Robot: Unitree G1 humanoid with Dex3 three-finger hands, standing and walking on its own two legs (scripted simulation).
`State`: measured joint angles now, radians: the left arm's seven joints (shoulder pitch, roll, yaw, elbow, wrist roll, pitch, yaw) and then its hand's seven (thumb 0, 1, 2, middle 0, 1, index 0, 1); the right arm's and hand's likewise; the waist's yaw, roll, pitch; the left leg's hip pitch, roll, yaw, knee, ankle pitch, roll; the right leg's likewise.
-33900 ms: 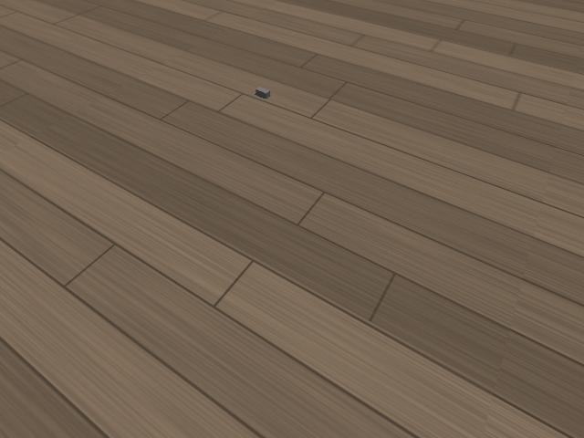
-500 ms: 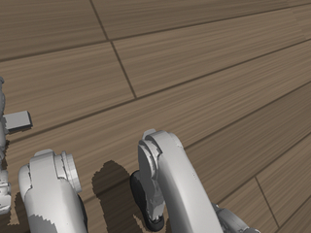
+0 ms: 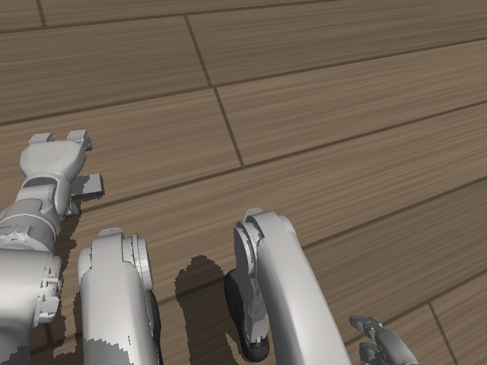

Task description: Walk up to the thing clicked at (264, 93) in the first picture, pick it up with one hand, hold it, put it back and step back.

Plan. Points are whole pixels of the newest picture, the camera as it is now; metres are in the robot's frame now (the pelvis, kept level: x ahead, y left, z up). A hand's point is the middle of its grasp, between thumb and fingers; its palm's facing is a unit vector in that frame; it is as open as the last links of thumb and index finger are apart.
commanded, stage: withdraw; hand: left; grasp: from above
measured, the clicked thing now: (82, 187) +0.47 +0.25 -0.33
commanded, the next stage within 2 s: home in 0.06 s
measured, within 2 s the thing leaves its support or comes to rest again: neither
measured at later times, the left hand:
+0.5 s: hand (30, 162) +0.45 +0.27 -0.12, palm faces -0.39 -0.12 -0.91, open 12.0 cm
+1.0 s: hand out of the picture +0.27 +0.24 +0.09, palm faces -0.15 -0.77 -0.62, open 7.5 cm
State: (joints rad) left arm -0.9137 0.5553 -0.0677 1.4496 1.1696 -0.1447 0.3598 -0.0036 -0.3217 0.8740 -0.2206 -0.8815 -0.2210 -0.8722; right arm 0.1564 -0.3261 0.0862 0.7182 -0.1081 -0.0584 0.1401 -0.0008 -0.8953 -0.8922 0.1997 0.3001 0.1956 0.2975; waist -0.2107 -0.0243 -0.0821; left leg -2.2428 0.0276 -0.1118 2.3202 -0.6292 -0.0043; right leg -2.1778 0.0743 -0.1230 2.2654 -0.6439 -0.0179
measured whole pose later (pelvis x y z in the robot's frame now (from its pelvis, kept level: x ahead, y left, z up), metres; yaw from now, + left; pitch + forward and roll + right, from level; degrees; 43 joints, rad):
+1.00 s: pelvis +0.02 +0.01 +0.20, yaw +6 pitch +26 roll -4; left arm -0.01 0.35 -0.08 0.36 0.36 0.18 0.15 0.00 0.87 0.90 -0.21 -0.31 -0.21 -0.30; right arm 0.09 -0.25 -0.01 0.61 0.05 -0.07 -0.04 0.00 -0.90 -0.89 0.20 0.30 0.20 0.30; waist -0.04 0.02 -0.22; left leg -1.54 0.00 -0.07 1.68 -0.60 0.01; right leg -1.47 0.05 -0.06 1.64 -0.63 -0.01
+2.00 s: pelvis +0.10 +0.02 +0.36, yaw +9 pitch +10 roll -3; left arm 0.51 0.23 0.02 -0.13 -0.06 0.44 0.03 0.01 0.91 0.90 -0.20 -0.30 -0.20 -0.29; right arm 0.30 -0.22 0.04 0.51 0.01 -0.22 -0.18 0.01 -0.90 -0.89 0.20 0.30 0.20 0.30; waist -0.04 0.04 -0.16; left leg -0.70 0.00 -0.07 1.01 -0.49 0.01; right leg -0.62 0.04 -0.04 0.94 -0.50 0.00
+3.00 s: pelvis +0.10 +0.03 +0.36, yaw +8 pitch +10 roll -3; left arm 0.51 0.23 0.02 -0.13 -0.06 0.44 0.02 0.01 0.91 0.90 -0.20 -0.30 -0.20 -0.30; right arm 0.31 -0.22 0.04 0.52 0.01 -0.22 -0.17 0.01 -0.90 -0.89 0.20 0.30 0.20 0.30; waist -0.03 0.05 -0.17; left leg -0.71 -0.01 -0.05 1.02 -0.49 0.02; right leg -0.63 0.04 -0.03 0.94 -0.50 0.01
